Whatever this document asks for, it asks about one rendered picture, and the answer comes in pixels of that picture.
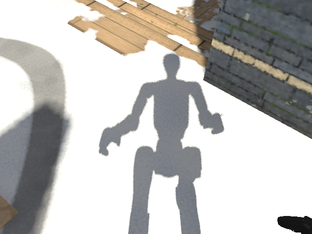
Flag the stairs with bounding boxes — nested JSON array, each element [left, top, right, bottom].
[[95, 0, 214, 58]]

